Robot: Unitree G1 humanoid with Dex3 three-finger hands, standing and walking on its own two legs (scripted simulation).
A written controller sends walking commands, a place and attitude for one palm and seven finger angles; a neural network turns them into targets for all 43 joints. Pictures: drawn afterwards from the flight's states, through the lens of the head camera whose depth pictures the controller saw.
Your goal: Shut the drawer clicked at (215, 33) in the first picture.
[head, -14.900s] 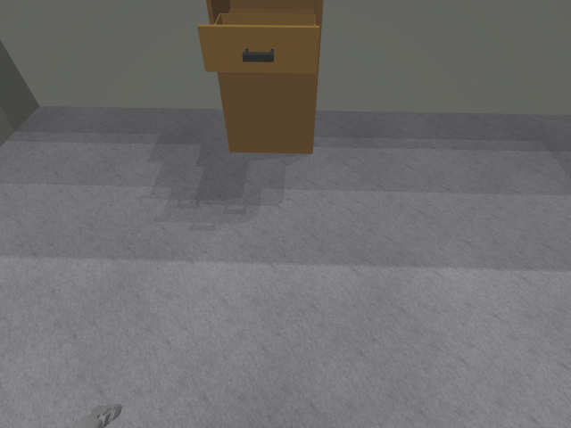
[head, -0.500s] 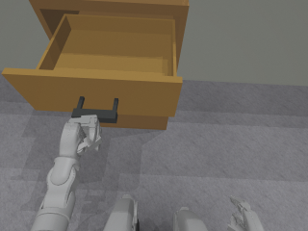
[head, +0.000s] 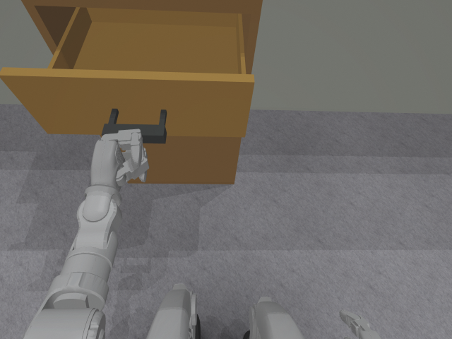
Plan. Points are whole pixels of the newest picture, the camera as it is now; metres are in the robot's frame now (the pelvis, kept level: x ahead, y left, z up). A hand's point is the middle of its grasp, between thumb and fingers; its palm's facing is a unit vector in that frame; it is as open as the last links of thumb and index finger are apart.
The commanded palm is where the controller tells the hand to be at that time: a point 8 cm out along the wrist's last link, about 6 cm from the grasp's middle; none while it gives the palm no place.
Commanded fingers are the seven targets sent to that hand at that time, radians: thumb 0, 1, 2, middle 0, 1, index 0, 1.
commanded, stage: push the drawer shut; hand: left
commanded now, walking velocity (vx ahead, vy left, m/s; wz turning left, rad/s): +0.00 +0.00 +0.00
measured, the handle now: (137, 124) +0.49 +0.17 +0.04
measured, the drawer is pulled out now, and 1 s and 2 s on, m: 0.20 0.08 0.00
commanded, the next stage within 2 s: pull the fist back off the drawer in 1.92 s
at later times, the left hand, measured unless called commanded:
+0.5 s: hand (148, 134) +0.47 +0.15 +0.04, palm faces +0.01 -1.00 -0.06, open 3.3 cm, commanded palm +0.46 +0.19 +0.04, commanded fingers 0.00 0.90 0.90 -1.40 -1.60 -1.40 -1.60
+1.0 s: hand (150, 108) +0.53 +0.15 +0.04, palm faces +0.00 -1.00 -0.04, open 3.2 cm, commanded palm +0.53 +0.19 +0.04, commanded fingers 0.00 0.90 0.90 -1.40 -1.60 -1.40 -1.60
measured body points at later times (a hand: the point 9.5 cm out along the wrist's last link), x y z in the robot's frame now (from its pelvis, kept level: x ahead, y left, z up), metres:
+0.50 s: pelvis +0.00 +0.00 -0.01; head +0.13 +0.01 +0.43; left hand +0.46 +0.20 +0.04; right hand +0.06 -0.27 -0.13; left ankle +0.07 +0.10 -0.63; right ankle +0.01 -0.11 -0.63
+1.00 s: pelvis +0.00 +0.00 -0.02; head +0.16 +0.02 +0.40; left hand +0.53 +0.21 +0.04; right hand +0.01 -0.26 -0.13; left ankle +0.07 +0.10 -0.63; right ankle +0.01 -0.11 -0.63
